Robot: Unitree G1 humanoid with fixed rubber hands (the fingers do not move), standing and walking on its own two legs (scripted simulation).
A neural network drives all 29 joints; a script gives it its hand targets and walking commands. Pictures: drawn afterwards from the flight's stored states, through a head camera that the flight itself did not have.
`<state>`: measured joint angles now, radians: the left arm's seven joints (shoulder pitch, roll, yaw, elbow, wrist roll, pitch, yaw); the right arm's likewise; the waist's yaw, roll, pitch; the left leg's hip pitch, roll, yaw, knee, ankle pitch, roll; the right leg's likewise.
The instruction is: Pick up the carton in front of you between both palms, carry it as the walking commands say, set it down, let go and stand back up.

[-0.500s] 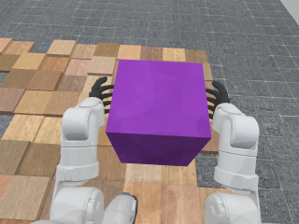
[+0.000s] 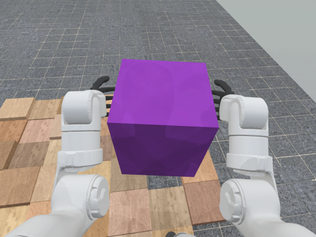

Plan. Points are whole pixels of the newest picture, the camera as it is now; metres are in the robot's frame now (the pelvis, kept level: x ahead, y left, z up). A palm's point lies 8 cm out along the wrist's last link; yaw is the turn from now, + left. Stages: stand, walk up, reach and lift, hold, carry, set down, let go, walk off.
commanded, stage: carry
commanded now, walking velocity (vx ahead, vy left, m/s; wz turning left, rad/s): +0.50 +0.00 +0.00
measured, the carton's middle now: (160, 122) +0.38 -0.02 +0.08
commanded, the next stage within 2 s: none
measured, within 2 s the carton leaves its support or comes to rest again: neither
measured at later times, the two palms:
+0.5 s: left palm (118, 64) +0.65 +0.12 +0.09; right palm (200, 64) +0.66 -0.18 +0.09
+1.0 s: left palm (134, 18) +0.94 +0.07 +0.14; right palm (200, 17) +0.96 -0.23 +0.14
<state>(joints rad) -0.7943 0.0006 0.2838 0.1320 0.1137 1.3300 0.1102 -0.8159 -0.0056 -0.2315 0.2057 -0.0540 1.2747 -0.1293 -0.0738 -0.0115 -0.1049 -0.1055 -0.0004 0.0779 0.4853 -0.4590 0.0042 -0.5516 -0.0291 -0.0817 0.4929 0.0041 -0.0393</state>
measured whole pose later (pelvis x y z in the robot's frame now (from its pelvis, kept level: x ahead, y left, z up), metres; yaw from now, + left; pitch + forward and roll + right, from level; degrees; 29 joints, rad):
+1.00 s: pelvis +0.60 -0.08 +0.01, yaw +1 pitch +4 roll +0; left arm -0.64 -0.06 0.20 0.22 0.13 1.21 0.10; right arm -0.69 -0.05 -0.19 0.27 -0.05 1.21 -0.10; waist 0.02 0.04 -0.13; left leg -0.36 0.02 0.03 0.96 -0.50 0.01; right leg -0.33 0.04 -0.03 0.44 -0.46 -0.31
